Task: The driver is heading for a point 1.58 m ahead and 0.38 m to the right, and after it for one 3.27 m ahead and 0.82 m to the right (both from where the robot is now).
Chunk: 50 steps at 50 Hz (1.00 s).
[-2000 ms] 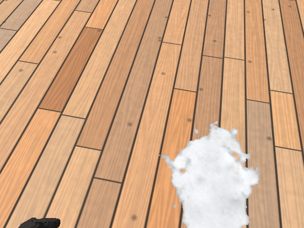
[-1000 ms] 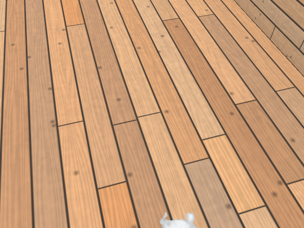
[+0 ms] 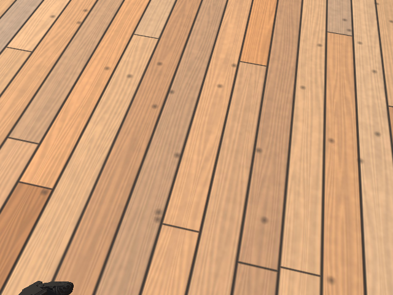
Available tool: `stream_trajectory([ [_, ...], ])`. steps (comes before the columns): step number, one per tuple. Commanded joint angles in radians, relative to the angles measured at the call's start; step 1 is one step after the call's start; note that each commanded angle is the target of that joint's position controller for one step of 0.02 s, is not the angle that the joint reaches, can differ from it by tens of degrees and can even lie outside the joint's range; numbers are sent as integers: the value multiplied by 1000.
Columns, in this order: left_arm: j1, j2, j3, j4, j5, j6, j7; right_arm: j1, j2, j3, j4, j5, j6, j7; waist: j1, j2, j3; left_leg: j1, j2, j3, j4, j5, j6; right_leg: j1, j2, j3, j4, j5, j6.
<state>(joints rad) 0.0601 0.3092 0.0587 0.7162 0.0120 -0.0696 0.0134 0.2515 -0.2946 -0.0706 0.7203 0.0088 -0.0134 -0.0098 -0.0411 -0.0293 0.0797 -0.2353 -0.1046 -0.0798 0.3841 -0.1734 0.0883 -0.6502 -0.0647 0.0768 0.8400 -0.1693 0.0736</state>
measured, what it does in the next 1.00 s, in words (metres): walks ahead, turning right: right foot, then left foot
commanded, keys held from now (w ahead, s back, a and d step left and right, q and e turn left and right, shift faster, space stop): e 0.92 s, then q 0.08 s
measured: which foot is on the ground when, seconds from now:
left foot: down 0.00-0.20, up 0.22-0.48, down 0.50-0.94, up 0.96-1.00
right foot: up 0.00-0.14, down 0.16-0.52, up 0.54-0.92, down 0.94-1.00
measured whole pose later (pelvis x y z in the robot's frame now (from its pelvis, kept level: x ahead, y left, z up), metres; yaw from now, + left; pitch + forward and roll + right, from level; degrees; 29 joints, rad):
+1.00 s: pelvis +0.11 -0.04 -0.01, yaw -27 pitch +1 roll +0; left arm 0.12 0.29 0.07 0.63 0.00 0.06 -0.01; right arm 0.17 -0.33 -0.08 0.77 0.00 0.01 -0.02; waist -0.03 0.04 0.06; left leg -0.34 0.11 0.08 0.79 -0.49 -0.05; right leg -0.30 0.02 -0.03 0.55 -0.28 -0.04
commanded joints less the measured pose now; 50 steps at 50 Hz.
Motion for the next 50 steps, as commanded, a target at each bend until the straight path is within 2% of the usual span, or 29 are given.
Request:
stream_trajectory([
  [1, 50, 40, 2, -18, -7, -3, -17, -23, -125, -27, -53, -2, -3, -20, 12, 120, -199, 35, 212, -67, -42, 571, 112, 202, 34, -51, -154, 218, 3],
  [4, 24, 61, 6, -18, -7, -12, -34, -14, -101, -9, -18, -21, -12, -11, -2, 123, -172, 87, 261, -93, -17, 517, 109, 224, 22, -35, -234, 208, -39],
  [6, 30, 84, 14, -20, -2, -18, -39, -33, -108, -7, 0, -23, -18, -6, 15, 119, -146, 109, 278, -103, 43, 520, 97, 241, 33, -45, -291, 146, -82],
  [7, 63, 92, 19, -10, 3, -20, -40, -47, -109, -6, 7, -17, -17, -7, 40, 111, -146, 109, 258, -91, 95, 500, 75, 294, 44, -56, -358, 196, -105],
  [8, 79, 136, 31, -12, 8, -21, -36, -18, -115, -8, 13, -19, -19, -10, 37, 70, -158, 101, 204, -65, 170, 449, 33, 363, 16, -15, -381, 441, -136],
  [9, 72, 198, 43, -26, 14, -18, -33, 57, -112, -9, 10, -36, -25, -13, -17, -36, -206, 24, 111, -20, 290, 275, -18, 490, -71, 105, -340, 741, -211],
  [10, 121, 184, 43, -25, 13, -4, -30, 81, -100, -3, 13, -36, -24, -21, 12, -133, -283, -104, 36, 42, 480, 0, -87, 616, -193, 267, -357, 809, -353],
  [11, 188, 125, 29, -9, 1, 9, -29, 3, -110, -1, -11, -33, -11, -22, 69, -202, -303, -227, 0, 27, 635, -445, -122, 668, -263, 435, -440, 726, -431],
  [12, 182, 122, 24, -7, -9, 16, -29, -8, -123, -9, -19, -16, 9, -20, 59, -141, -295, -282, 32, -30, 735, -511, -124, 653, -269, 486, -469, 474, -415],
  [14, 108, 150, 35, -34, -20, 32, -23, -58, -112, -14, -25, -4, 42, -24, 48, -58, -195, -328, 66, -36, 761, -421, -131, 518, -210, 414, -517, 190, -341],
  [16, 52, 142, 39, -51, -18, 56, -8, -74, -87, -11, -26, -7, 48, -31, 29, -82, -156, -261, 77, -9, 582, -333, -138, 412, -121, 331, -554, 18, -276],
  [19, 61, 144, 51, -58, -16, 80, 10, -59, -57, -5, -11, -4, 33, -29, 38, -140, -194, -142, 46, 16, 410, -254, -151, 380, -71, 295, -554, 3, -265],
  [22, 70, 155, 61, -64, -25, 91, 17, -54, -68, -10, -8, -3, 20, -21, 47, -147, -215, -83, 42, 10, 269, -178, -141, 388, -78, 344, -547, -28, -265],
  [25, 59, 145, 59, -72, -37, 108, 26, 8, -88, -23, 15, -6, 7, -10, 10, -126, -194, 72, 63, 28, 38, -45, -92, 292, -24, 336, -500, -138, -201],
  [26, 78, 110, 49, -76, -32, 109, 26, 40, -152, -39, 12, -22, 7, -16, 12, -24, -191, 152, 221, -107, -47, -92, -34, 187, 34, 274, -375, -256, -147],
  [27, 41, 78, 43, -119, -36, 100, 21, 16, -235, -59, 12, -51, 13, -17, 33, 284, -119, 94, 411, -367, -149, -98, 100, 20, 192, 54, -147, -357, -95],
  [28, 82, 138, 62, -99, -18, 87, 19, -59, -190, -45, -27, -76, 4, -19, 41, 265, -117, 36, 496, -429, -153, 15, 171, 33, 142, 78, 94, -404, -60],
  [29, 129, 168, 78, -67, -25, 89, 15, -125, -136, -28, -50, -65, -3, -27, 76, 187, -117, 29, 457, -337, -124, 100, 149, 44, 134, 88, 210, -355, -51],
  [31, 186, 140, 77, -25, -22, 111, 23, -171, -103, -18, -58, -25, -10, -33, 87, 137, -106, 82, 375, -184, -77, 187, 89, 9, 119, 69, 320, -259, -16],
  [34, 123, 93, 58, -63, -36, 118, 15, -110, -106, -15, -41, -22, 2, -42, 42, 159, -92, 140, 343, -65, -63, 324, 105, -23, 94, 6, 308, -201, 27],
  [36, 62, 77, 46, -100, -40, 116, 8, -57, -124, -23, -27, -24, 13, -48, 0, 180, -103, 223, 363, -52, -58, 352, 122, -35, 68, -15, 206, -192, 46],
  [40, 37, 63, 31, -139, -35, 118, -15, -63, -179, -44, -29, -18, 24, -39, -14, 202, -127, 207, 398, 6, -49, 395, 131, 113, 33, -79, 17, -221, 33],
  [43, 50, 84, 39, -149, -35, 128, -25, -74, -196, -53, -26, -4, 24, -23, -7, 215, -129, 183, 414, 39, -22, 419, 122, 212, 47, -129, -108, -208, 0],
  [45, 80, 85, 45, -146, -35, 135, -34, -93, -200, -57, -22, 15, 20, -16, 21, 211, -129, 171, 417, 62, 32, 410, 91, 290, 57, -149, -253, -134, -41],
  [46, 119, 87, 51, -133, -34, 136, -35, -101, -190, -56, -16, 26, 17, -15, 48, 194, -136, 138, 400, 95, 91, 373, 53, 374, 75, -162, -374, -32, -73],
  [47, 155, 115, 62, -122, -28, 134, -26, -39, -154, -44, 12, 22, 10, -10, 53, 116, -160, 39, 353, 139, 189, 269, -12, 535, 71, -101, -482, 125, -113],
  [48, 195, 207, 81, -132, -23, 131, -8, -32, -84, -17, -6, -28, 5, -3, 44, -135, -218, -201, 260, 218, 441, -106, -108, 760, -149, 183, -472, 514, -190],
  [49, 169, 219, 69, -148, 6, 114, -8, -75, -65, -7, -40, -38, 5, -5, 59, -254, -244, -355, 156, 159, 623, -512, -161, 713, -362, 362, -445, 718, -401],
  [50, 174, 135, 45, -138, 17, 93, -15, -114, -128, -25, -28, -19, 14, -10, 103, -121, -266, -325, 193, 63, 721, -501, -166, 649, -326, 279, -467, 621, -427],
])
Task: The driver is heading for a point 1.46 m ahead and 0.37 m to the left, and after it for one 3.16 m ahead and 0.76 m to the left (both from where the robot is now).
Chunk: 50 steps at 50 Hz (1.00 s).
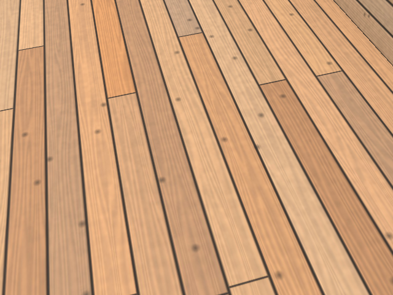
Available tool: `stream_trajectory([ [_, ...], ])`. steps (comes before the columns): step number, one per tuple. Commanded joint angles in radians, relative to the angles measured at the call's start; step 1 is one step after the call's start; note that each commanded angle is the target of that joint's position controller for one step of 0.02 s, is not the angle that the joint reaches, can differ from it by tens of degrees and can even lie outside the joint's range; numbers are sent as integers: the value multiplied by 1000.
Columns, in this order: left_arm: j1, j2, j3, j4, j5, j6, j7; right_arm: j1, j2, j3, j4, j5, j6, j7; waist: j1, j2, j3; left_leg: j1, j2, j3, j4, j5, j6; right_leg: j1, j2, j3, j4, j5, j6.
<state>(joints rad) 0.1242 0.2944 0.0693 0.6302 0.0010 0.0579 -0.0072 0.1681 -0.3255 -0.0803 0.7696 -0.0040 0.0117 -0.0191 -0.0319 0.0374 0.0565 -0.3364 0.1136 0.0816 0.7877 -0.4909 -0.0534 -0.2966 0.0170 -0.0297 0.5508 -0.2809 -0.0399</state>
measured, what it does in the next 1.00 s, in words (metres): steps on the spot, turning left: left foot, then right foot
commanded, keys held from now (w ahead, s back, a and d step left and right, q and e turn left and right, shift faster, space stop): q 0.88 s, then e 0.12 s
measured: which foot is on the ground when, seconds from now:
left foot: up 0.00-0.42, down 0.44-1.00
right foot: down 0.00-0.44, up 0.46-0.96, down 0.98-1.00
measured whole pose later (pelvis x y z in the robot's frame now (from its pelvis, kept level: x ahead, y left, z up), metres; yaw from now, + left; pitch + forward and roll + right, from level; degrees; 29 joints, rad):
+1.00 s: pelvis +0.03 +0.01 +0.00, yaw +28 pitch +0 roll -1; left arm 0.13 0.31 0.08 0.80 0.01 -0.02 0.00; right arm 0.14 -0.32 -0.05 0.69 0.00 0.04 -0.03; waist 0.00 0.02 0.05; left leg -0.25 -0.10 -0.22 0.56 -0.31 0.02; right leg -0.25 0.03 0.06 0.47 -0.21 0.02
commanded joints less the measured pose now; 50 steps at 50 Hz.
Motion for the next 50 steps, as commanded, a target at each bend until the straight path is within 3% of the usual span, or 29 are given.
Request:
stream_trajectory([
  [1, 62, 104, 15, -30, 32, -51, 3, -25, -92, -16, -63, 15, -4, 0, 59, -180, -194, -205, -13, -121, 307, -127, -16, 242, -332, 284, -189, 616, -254],
  [2, 7, 87, 10, -18, 25, -59, 4, 4, -80, -16, -31, 16, 4, -5, 33, -159, -166, -193, -6, -125, 262, -63, -18, 217, -274, 223, -203, 501, -197],
  [3, -30, 65, -1, -8, 17, -66, 5, 20, -85, -17, -12, 6, 13, -11, 22, -172, -138, -160, -7, -129, 237, 11, -30, 179, -256, 182, -210, 527, -176],
  [6, -65, 56, -7, 26, 32, -73, 17, 71, -70, -11, 17, 16, 19, -8, -1, -175, -126, -45, -32, -130, 136, 116, -47, 126, -218, 80, -222, 524, -162],
  [10, -37, 130, 19, 60, 18, -52, 36, 5, -85, -7, -24, 21, 22, -10, 51, -163, -86, -89, -36, -99, 66, 60, -41, 179, -290, 134, -230, 413, -205],
  [15, -51, 136, 30, 78, 10, -37, 42, 10, -66, -6, -48, 22, 31, -3, 51, -141, -63, -117, -28, -77, 61, 10, -22, 208, -349, 149, -230, 424, -227],
  [19, -75, 150, 40, 84, -2, -28, 45, 33, -55, -7, -59, 26, 32, 19, 27, -150, -102, -34, -52, -29, -65, 62, 13, 233, -348, 89, -167, 529, -194],
  [21, -87, 152, 43, 93, -20, -21, 49, 84, -56, -12, -48, 25, 31, 31, -12, -148, -118, 82, -87, 7, -264, 232, 55, 199, -315, 27, -81, 473, -129],
  [22, -34, 131, 42, 115, -22, -22, 46, 99, -97, -26, -49, 17, 28, 26, -9, -74, -118, 172, -79, -61, -380, 420, 97, 131, -259, -33, 24, 319, -51],
  [23, -39, 77, 28, 90, 20, -29, 40, 127, -224, -58, -65, 14, 24, 7, 16, 206, -139, 346, 142, -378, -409, 837, 198, -120, -135, -139, 308, -20, 59],
  [24, -162, 71, 23, 38, 24, -33, 44, 144, -244, -55, -80, -17, 7, 16, -42, 262, -149, 330, 298, -608, -442, 966, 407, -296, 17, -27, 521, -427, 101],
  [25, -160, 106, 35, 45, 10, -34, 44, 126, -213, -46, -92, -24, -16, 24, -41, 107, -163, 334, 273, -552, -453, 901, 424, -331, -12, 73, 639, -419, 96],
  [26, -138, 114, 40, 57, -6, -34, 42, 76, -193, -42, -93, -11, -31, 22, -7, 71, -132, 321, 213, -464, -446, 822, 369, -349, -35, 95, 652, -324, 86],
  [27, -109, 119, 45, 80, -6, -33, 48, 26, -173, -39, -100, 8, -34, 16, 17, 29, -110, 312, 160, -412, -444, 750, 315, -360, -47, 100, 618, -244, 87],
  [28, -100, 136, 51, 88, 2, -33, 54, -1, -149, -30, -106, 22, -32, 8, 27, 39, -103, 308, 139, -393, -447, 742, 289, -356, -55, 108, 593, -180, 94],
  [30, -68, 121, 50, 100, -1, -37, 50, 6, -137, -22, -115, 18, -24, -2, 37, 64, -127, 291, 103, -365, -451, 780, 285, -301, -31, 100, 602, -103, 115],
  [39, -95, 107, 43, 88, -7, -58, 48, 11, -176, -35, -135, 14, 1, -15, 5, 107, -91, 245, 62, -458, -448, 530, 284, -232, -4, 126, 267, -54, 153],
  [44, -73, 119, 43, 85, -13, -83, 30, -29, -180, -36, -154, 15, 14, -7, 5, 126, -114, 212, 51, -551, -394, 607, 282, -121, 23, 133, 133, -84, 133],
  [47, 13, 111, 37, 115, -12, -95, 10, -64, -131, -13, -158, 18, 23, -13, 38, 121, -163, 218, 39, -521, -317, 683, 239, 21, 0, 90, -58, 52, 102],
  [48, 27, 97, 29, 121, -2, -100, 3, -50, -97, 2, -146, 18, 23, -16, 52, 98, -159, 180, 8, -500, -306, 601, 196, 117, -23, 98, -199, 222, 80],
  [49, 13, 117, 23, 112, 20, -102, 2, 14, -38, 23, -125, -6, 17, -15, 18, -10, -179, 136, -61, -429, -242, 415, 134, 213, -136, 233, -246, 383, 41],
  [50, -53, 138, 10, 91, 36, -100, 4, 111, -21, 30, -100, -35, 9, -12, -70, -189, -154, 82, -171, -326, -177, 43, 78, 215, -255, 369, -212, 632, -52],
])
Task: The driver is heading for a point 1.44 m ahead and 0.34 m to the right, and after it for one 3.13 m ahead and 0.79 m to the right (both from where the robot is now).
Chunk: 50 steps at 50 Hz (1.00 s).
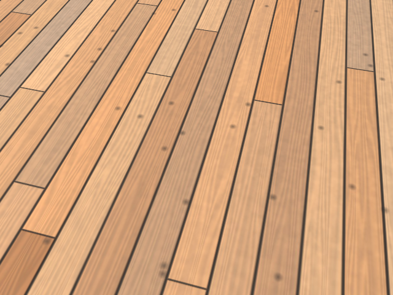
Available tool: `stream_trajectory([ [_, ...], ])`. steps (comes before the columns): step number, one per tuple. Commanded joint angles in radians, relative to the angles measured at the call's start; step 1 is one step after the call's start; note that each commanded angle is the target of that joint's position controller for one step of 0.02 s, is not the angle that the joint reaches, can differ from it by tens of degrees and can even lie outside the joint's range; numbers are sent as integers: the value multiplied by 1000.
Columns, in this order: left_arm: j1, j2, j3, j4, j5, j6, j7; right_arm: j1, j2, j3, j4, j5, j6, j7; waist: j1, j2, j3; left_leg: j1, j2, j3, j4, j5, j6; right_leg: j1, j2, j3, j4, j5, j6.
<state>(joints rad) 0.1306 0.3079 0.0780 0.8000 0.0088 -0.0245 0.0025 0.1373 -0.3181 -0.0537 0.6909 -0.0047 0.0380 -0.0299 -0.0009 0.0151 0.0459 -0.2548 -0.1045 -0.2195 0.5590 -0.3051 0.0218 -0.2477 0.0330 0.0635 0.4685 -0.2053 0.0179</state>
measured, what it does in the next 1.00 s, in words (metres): steps on the spot, turning right: right foot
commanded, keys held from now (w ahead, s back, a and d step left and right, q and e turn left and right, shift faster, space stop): e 0.68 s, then w+e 0.10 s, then w+q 0.22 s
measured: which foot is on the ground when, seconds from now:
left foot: down 0.00-0.64, up 0.66-1.00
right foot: down 0.00-0.34, up 0.36-0.62, down 0.64-1.00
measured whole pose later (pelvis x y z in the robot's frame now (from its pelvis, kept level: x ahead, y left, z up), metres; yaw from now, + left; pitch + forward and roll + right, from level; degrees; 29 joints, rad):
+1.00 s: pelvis +0.05 -0.07 +0.01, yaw -24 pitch +1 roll +0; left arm 0.27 0.29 0.04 0.71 0.00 -0.04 0.00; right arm 0.19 -0.31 -0.06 0.74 0.02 -0.05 0.01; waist 0.04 0.01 -0.01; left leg -0.48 0.06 -0.01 0.68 -0.19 -0.03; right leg -0.12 0.05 0.06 0.32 -0.22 -0.06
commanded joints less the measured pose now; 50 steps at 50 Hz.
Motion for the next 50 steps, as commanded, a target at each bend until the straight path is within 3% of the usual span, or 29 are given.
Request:
stream_trajectory([
  [1, -82, 77, -20, -68, 39, -20, -11, 117, -68, -7, -27, -36, -20, -4, -97, -217, -110, 21, 77, 25, 32, -206, -44, 43, -333, 359, -159, 441, -239],
  [2, -113, 70, -23, -72, 20, -23, -17, 92, -106, -16, -12, -33, -23, -8, -84, -179, -75, 47, 99, 47, -10, -116, -60, 29, -273, 326, -165, 300, -226],
  [4, -66, 129, -11, -53, -6, -20, -15, 17, -101, -20, -1, -26, -25, -10, -32, -172, -69, 80, 90, 58, -98, 51, -61, 40, -178, 266, -146, 152, -147],
  [5, -55, 159, -5, -51, -14, -18, -11, 1, -108, -23, -7, -21, -23, -11, -24, -167, -59, 89, 90, 69, -106, 85, -60, 24, -172, 277, -146, 128, -134],
  [7, -46, 180, -1, -56, -18, -14, -4, 16, -109, -25, 0, -12, -27, -13, -23, -157, -58, 92, 79, 110, -77, 70, -47, 8, -158, 285, -141, 99, -128],
  [12, -35, 174, 9, -82, -35, 10, 12, 39, -88, -37, 11, -5, -44, -15, -12, -124, -99, 61, 70, 148, -42, 89, -40, 36, -146, 344, -58, 264, -173],
  [14, -45, 167, 12, -101, -38, 24, 17, 60, -92, -45, 16, -1, -48, -11, -14, -86, -118, 99, 88, 145, -56, 139, -25, 0, -116, 330, -13, 281, -159],
  [16, -56, 147, 10, -123, -42, 35, 18, 84, -121, -58, 20, -3, -45, -9, -13, 15, -113, 164, 165, 80, -121, 229, 28, -102, -42, 241, 89, 188, -105],
  [17, -46, 134, 7, -126, -42, 39, 15, 98, -144, -65, 20, -10, -42, -10, -16, 94, -93, 210, 262, -5, -167, 330, 91, -199, 12, 158, 185, 69, -62],
  [18, -26, 122, 5, -128, -37, 41, 11, 100, -158, -68, 17, -18, -42, -13, -15, 189, -86, 239, 411, -121, -210, 472, 185, -281, 49, 70, 321, -175, -26],
  [19, -23, 147, 18, -129, -32, 43, 7, 75, -137, -58, -5, -21, -46, -20, -20, 198, -86, 226, 523, -186, -224, 604, 269, -333, 21, 40, 553, -433, 1],
  [20, -13, 169, 32, -127, -32, 47, 2, 47, -123, -49, -21, -17, -49, -25, -4, 108, -71, 192, 529, -149, -218, 643, 279, -345, -18, 50, 677, -436, 18],
  [21, -1, 151, 31, -123, -39, 56, -1, 4, -122, -48, -28, -5, -49, -27, 20, 62, -49, 178, 479, -63, -209, 605, 236, -345, -47, 45, 665, -383, 31],
  [22, -15, 119, 19, -127, -38, 62, -3, -7, -138, -53, -24, 4, -50, -27, 11, 64, -28, 186, 432, 7, -213, 581, 203, -359, -62, 22, 605, -315, 45],
  [24, -53, 89, 5, -152, -36, 64, -13, 21, -164, -62, -11, 2, -40, -28, -22, 102, -37, 210, 387, 97, -207, 615, 190, -325, -69, -35, 515, -246, 68],
  [27, -60, 94, 2, -185, -42, 64, -38, 27, -181, -70, -11, 5, -22, -24, -37, 143, -84, 197, 375, 184, -181, 618, 172, -181, -63, -99, 329, -202, 55],
  [29, -27, 115, 13, -190, -40, 69, -44, 31, -191, -73, -6, 21, -22, -15, -25, 145, -99, 189, 390, 202, -136, 575, 153, -109, -42, -138, 208, -137, 31],
  [30, 14, 118, 20, -182, -36, 73, -42, 18, -188, -71, -6, 32, -25, -11, 2, 135, -104, 158, 383, 228, -86, 533, 127, -39, -24, -160, 105, -51, 8],
  [31, 67, 139, 34, -168, -30, 77, -32, 47, -161, -64, 7, 35, -34, -4, 20, 98, -118, 98, 350, 273, 8, 449, 79, 74, 1, -148, 8, 44, -24],
  [32, 123, 218, 61, -169, -33, 77, -14, 100, -125, -55, 16, 8, -45, 5, 29, -70, -146, -77, 280, 347, 216, 222, -10, 261, -89, 25, -43, 366, -84],
  [33, 133, 333, 74, -207, -14, 69, 0, 69, -52, -26, -39, -49, -50, 9, 8, -339, -166, -363, 128, 330, 516, -423, -102, 360, -385, 449, -37, 792, -282],
  [34, 165, 288, 60, -207, 19, 41, -17, -10, -99, -39, -58, -14, -49, 2, 89, -202, -262, -376, 102, 155, 669, -448, -102, 288, -448, 528, -95, 658, -417],
  [35, 142, 259, 54, -196, 5, 19, -20, -23, -123, -47, -63, 15, -47, 0, 63, -141, -193, -411, 129, 136, 692, -353, -82, 256, -383, 455, -135, 354, -380],
  [36, 116, 220, 48, -182, -24, 9, -15, -14, -132, -53, -56, 17, -48, -1, 39, -114, -137, -440, 159, 132, 628, -244, -61, 223, -316, 410, -172, 11, -313],
  [37, 88, 183, 34, -185, -37, 8, -9, -29, -145, -60, -49, 10, -50, -4, 34, -100, -93, -445, 178, 130, 568, -164, -52, 184, -284, 404, -211, -223, -273],
  [38, 66, 172, 25, -193, -34, 9, -1, -36, -147, -62, -54, 5, -55, 0, 23, -123, -63, -415, 173, 132, 523, -95, -52, 132, -255, 398, -247, -319, -259],
  [41, 71, 140, 11, -199, -12, -5, 17, 5, -108, -51, -31, 8, -83, 19, 13, -151, -74, -362, 159, 169, 399, 46, -63, 137, -221, 318, -290, -264, -245],
  [44, 110, 148, 10, -171, -11, -22, 15, -28, -66, -30, -28, 10, -100, 31, 45, -150, -55, -310, 167, 195, 225, 119, -73, 130, -212, 236, -298, -183, -230],
  [50, 159, 187, 19, -129, -14, -38, -4, -70, -76, -16, -54, 30, -109, 48, 85, -127, 18, -318, 181, 202, 90, 117, -40, 127, -282, 218, -329, -232, -245],
])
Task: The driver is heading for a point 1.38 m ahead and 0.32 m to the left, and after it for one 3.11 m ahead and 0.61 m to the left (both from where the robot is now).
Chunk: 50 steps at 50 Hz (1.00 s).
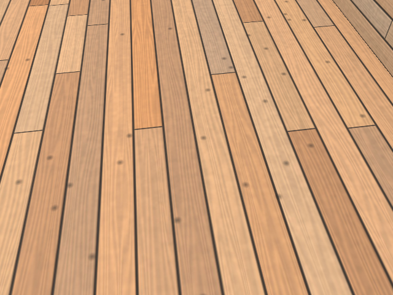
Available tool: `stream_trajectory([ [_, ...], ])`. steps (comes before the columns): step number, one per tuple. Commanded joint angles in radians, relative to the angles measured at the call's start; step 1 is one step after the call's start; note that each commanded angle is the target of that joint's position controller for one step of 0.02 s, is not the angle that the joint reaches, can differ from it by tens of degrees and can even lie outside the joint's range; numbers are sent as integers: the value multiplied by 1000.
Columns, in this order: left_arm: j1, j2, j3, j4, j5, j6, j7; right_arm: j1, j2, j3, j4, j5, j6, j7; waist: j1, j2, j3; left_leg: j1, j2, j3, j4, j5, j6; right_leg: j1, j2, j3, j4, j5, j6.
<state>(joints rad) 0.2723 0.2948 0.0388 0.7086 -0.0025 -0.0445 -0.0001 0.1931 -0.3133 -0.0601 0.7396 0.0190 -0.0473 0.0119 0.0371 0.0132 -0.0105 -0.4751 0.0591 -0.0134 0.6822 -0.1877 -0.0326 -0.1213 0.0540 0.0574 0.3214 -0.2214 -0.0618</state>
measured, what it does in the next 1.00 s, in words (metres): walks ahead, turning left: left foot, then right foot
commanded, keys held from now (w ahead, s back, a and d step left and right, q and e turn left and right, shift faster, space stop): w+q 0.70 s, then w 0.06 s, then w+e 0.24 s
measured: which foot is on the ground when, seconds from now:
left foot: up 0.00-0.16, down 0.18-0.68, up 0.70-1.00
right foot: down 0.00-0.20, up 0.22-0.64, down 0.66-1.00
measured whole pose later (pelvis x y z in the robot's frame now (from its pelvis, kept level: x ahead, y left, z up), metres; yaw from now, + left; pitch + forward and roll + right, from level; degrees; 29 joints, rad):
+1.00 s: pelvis +0.49 +0.15 +0.00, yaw +24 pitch +1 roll -2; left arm 0.39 0.29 0.06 0.82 -0.02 -0.08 -0.02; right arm 0.08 -0.29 -0.02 0.63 0.00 -0.08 0.02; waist 0.11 0.04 0.04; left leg -0.59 0.08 -0.07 0.67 -0.11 -0.03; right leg -0.09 0.05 0.01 0.28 -0.22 -0.03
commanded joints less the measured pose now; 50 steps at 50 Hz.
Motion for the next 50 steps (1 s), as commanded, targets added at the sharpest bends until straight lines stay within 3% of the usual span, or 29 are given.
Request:
stream_trajectory([
  [1, 22, 201, 58, -31, -5, -19, -4, -129, -80, -7, -108, 8, -25, 9, 50, -119, 82, -102, 18, -4, -45, -10, 24, 11, -311, 214, -182, -211, -165],
  [6, 26, 203, 65, -6, -16, -15, -12, -114, -77, 3, -130, 11, -33, 26, 32, -95, 82, -38, 3, 28, -111, -41, 82, 61, -327, 125, -138, -91, -144],
  [8, -2, 196, 62, -10, -17, -9, -10, -10, -93, -9, -104, 6, -31, 24, -34, -77, 31, 157, -51, 82, -164, -8, 110, -1, -282, 44, -7, 100, -100],
  [9, -6, 164, 51, -15, -6, -11, -6, 114, -140, -33, -75, 11, -30, 16, -92, -41, -41, 333, -62, 54, -175, -5, 138, -61, -228, -30, 181, 261, -58],
  [10, -27, 113, 30, -75, 12, -24, 0, 243, -259, -69, -65, 10, -27, 7, -129, 147, -125, 558, 130, -296, -258, -97, 243, -304, -108, -159, 545, 212, 37],
  [11, -22, 76, 16, -102, 25, -50, -2, 307, -287, -69, -63, 7, -32, 15, -131, 296, -174, 735, 267, -713, -411, -231, 362, -596, 18, -54, 797, -303, 83],
  [12, -53, 148, 31, -99, -12, -71, -15, 280, -201, -45, -73, 2, -37, 17, -137, 191, -121, 735, 278, -693, -439, -304, 351, -716, -42, 38, 895, -289, 62],
  [13, -81, 165, 35, -102, -27, -83, -24, 236, -171, -36, -88, -6, -38, 17, -123, 136, -49, 668, 247, -584, -434, -237, 330, -741, -83, 30, 894, -208, 41],
  [14, -96, 156, 33, -101, -11, -90, -24, 201, -156, -32, -101, -8, -35, 15, -108, 58, -19, 603, 212, -506, -435, -153, 313, -725, -113, 23, 844, -137, 37],
  [15, -106, 152, 36, -102, 9, -91, -23, 169, -138, -24, -113, -10, -31, 13, -86, 31, 7, 538, 180, -444, -448, -45, 300, -685, -133, 23, 775, -81, 43],
  [17, -95, 133, 36, -99, 19, -81, -26, 134, -135, -20, -124, -13, -27, 3, -53, 65, 11, 454, 138, -372, -474, 119, 298, -606, -131, 9, 705, -22, 72],
  [19, -107, 114, 32, -97, 21, -69, -23, 136, -149, -24, -117, -7, -26, -10, -45, 61, 21, 401, 111, -305, -482, 233, 297, -586, -113, -14, 625, 34, 106],
  [24, -298, 62, 10, -138, 9, -72, -27, 199, -169, -35, -72, 4, -13, -36, -104, 80, 56, 297, 45, -235, -465, 237, 236, -455, -48, -32, 278, 287, 134],
  [27, -352, 83, 18, -152, -2, -80, -35, 237, -168, -39, -46, 15, -6, -41, -113, 81, 59, 335, 76, -300, -432, 194, 218, -402, -33, 0, 184, 331, 113],
  [30, -316, 118, 35, -143, -5, -87, -35, 222, -166, -46, -38, 12, 6, -48, -78, 109, 55, 418, 116, -360, -358, 262, 194, -359, -43, 24, 151, 239, 75],
  [31, -266, 136, 45, -132, -5, -90, -31, 211, -165, -48, -41, 8, 11, -47, -53, 123, 29, 429, 110, -364, -304, 362, 183, -289, -35, 8, 145, 189, 55],
  [32, -161, 163, 63, -109, -3, -93, -23, 193, -147, -42, -50, 4, 14, -43, 4, 116, -45, 419, 63, -336, -181, 466, 158, -134, -34, -16, 109, 204, 25],
  [33, -13, 195, 75, -93, 12, -93, -15, 175, -108, -25, -76, -8, 17, -36, 75, 86, -197, 307, 8, -308, 46, 381, 129, 143, -139, 68, 157, 180, -33],
  [34, 106, 270, 92, -77, 26, -83, -9, 298, -3, 5, -95, -12, 10, -35, 42, -160, -363, -19, -136, -209, 408, -118, 62, 526, -387, 442, 160, 77, -163],
  [35, 114, 230, 85, -58, 8, -76, -21, 367, -43, 8, -98, 19, 1, -32, 15, -344, -411, -214, -134, -188, 599, -419, 43, 575, -498, 775, 27, -140, -235],
  [36, 59, 142, 63, -72, -1, -71, -17, 283, -133, -14, -80, 31, 3, -32, 37, -196, -240, -271, -67, -192, 658, -330, 37, 431, -447, 654, -13, -245, -191],
  [37, 14, 108, 53, -67, 2, -63, -14, 184, -152, -19, -95, 19, 5, -31, 41, -100, -119, -256, -29, -145, 633, -244, 35, 275, -397, 485, -27, -183, -155],
  [38, -17, 97, 46, -54, 9, -60, -16, 126, -133, -17, -109, 3, 3, -30, 22, -58, -38, -228, -4, -129, 588, -200, 36, 139, -353, 386, -56, -67, -147],
  [39, -31, 84, 40, -42, 17, -62, -18, 99, -116, -18, -119, -3, 2, -27, -1, -69, 4, -193, 17, -128, 539, -174, 40, 51, -312, 319, -83, 15, -147],
  [40, -37, 84, 39, -33, 19, -65, -19, 108, -90, -12, -120, 0, 1, -22, -24, -94, 16, -153, 26, -120, 503, -164, 43, -3, -289, 278, -109, 62, -153],
  [42, -34, 92, 40, -12, 1, -72, -22, 111, -48, 3, -119, -8, -1, -16, -48, -106, 21, -135, 38, -81, 404, -170, 36, -40, -276, 233, -143, 155, -185],
  [45, -31, 141, 54, 0, -17, -65, -17, 10, -19, 24, -147, -28, -23, -8, -30, -82, 42, -118, 44, -46, 178, -53, 16, -69, -254, 167, -170, 227, -196],
  [47, -10, 164, 60, 10, -23, -56, -13, -62, -16, 30, -157, -23, -39, 1, -5, -75, 48, -50, 15, -29, 25, 75, 5, -96, -224, 122, -166, 236, -173],
  [50, 64, 185, 65, 37, -32, -41, -9, -147, -41, 23, -178, -9, -51, 11, 24, -80, 42, 17, -22, -31, -97, 175, -4, -67, -238, 145, -133, 212, -147],
])
Keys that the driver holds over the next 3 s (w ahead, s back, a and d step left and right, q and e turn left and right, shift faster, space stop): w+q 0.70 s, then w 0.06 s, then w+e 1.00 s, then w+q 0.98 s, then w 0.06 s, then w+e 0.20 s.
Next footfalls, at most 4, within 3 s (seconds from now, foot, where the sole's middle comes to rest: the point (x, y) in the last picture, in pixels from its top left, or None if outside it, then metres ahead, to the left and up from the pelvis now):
0.18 left None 0.16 0.16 -0.79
0.66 right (203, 292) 0.53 0.05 -0.79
1.12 left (112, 258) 0.64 0.38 -0.79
1.62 right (177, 187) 0.96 0.17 -0.79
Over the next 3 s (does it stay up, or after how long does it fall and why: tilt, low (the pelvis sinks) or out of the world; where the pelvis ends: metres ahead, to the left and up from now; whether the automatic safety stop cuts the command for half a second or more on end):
stays up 1.56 0.32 0.00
